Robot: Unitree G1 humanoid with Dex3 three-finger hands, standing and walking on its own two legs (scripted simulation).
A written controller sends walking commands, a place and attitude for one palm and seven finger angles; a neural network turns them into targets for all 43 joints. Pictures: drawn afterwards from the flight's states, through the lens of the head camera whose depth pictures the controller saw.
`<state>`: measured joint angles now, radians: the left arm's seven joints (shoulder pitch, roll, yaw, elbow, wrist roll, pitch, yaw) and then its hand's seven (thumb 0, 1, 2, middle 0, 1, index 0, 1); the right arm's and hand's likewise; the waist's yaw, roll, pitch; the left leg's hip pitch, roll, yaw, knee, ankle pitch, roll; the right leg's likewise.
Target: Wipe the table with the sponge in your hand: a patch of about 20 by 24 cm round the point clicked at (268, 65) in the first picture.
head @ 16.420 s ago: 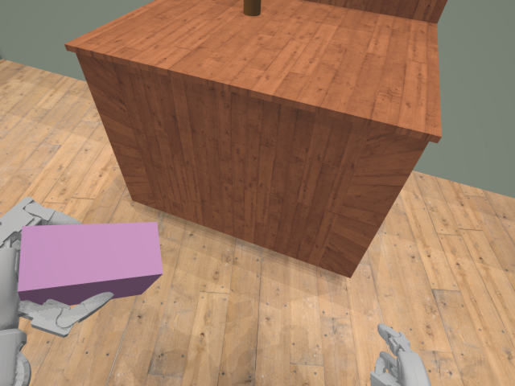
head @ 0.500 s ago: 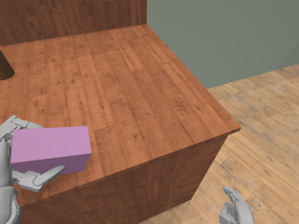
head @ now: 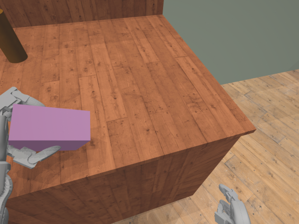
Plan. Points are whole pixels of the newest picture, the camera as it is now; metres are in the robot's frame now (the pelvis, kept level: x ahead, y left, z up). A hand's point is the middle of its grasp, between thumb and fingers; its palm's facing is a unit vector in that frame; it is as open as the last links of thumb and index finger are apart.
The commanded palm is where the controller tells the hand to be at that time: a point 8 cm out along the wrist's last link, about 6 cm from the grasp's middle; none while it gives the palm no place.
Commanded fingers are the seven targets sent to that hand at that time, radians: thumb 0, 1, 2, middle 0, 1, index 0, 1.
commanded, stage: look again from close up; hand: left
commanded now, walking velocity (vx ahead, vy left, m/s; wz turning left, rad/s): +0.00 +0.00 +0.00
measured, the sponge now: (62, 131) +0.26 +0.23 +0.14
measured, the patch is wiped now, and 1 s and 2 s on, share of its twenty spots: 0.00 0.00 0.00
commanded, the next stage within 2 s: shuffle to correct the standing spot in 0.18 s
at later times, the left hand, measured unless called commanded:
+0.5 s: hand (38, 122) +0.26 +0.28 +0.16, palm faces +0.36 -0.85 -0.39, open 10.7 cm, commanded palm +0.20 +0.30 +0.17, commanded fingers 0.00 0.10 1.30 -1.20 -1.60 -1.20 -1.60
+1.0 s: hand (51, 149) +0.21 +0.23 +0.15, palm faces +0.31 -0.86 -0.40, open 10.6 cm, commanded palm +0.15 +0.26 +0.17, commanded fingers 0.00 0.10 1.30 -1.20 -1.60 -1.20 -1.60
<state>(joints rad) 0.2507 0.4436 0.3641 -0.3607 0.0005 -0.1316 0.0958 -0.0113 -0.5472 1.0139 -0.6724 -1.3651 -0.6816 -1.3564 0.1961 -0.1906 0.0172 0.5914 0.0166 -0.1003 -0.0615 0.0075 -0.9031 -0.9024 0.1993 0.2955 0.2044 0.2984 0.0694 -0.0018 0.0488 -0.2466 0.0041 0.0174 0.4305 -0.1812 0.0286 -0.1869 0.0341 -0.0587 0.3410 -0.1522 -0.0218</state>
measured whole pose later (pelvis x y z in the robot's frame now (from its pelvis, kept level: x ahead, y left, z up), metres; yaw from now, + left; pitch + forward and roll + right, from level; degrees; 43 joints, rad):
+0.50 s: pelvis +0.02 +0.03 -0.01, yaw -3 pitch +0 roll +0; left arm 0.36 0.39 0.41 -0.50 -0.03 -0.21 0.09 -0.01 -0.54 1.01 -0.67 -1.36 -0.68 -1.36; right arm 0.17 -0.16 0.01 0.55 0.00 -0.16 0.01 0.01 -0.90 -0.90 0.20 0.30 0.21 0.30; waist 0.05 -0.07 0.12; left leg -0.23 -0.04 0.09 0.47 -0.24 0.07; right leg -0.25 -0.01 -0.02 0.52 -0.26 0.00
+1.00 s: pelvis -0.02 -0.01 -0.01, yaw -4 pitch +1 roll -1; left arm 0.44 0.39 0.41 -0.54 -0.07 -0.18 0.08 -0.01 -0.54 1.02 -0.67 -1.36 -0.68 -1.36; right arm 0.24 -0.22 -0.03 0.57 0.02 -0.13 -0.06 0.01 -0.90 -0.90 0.20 0.30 0.20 0.30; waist 0.03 -0.04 0.07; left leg -0.35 0.05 0.06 0.55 -0.22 0.01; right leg -0.32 0.07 -0.09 0.50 -0.22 -0.04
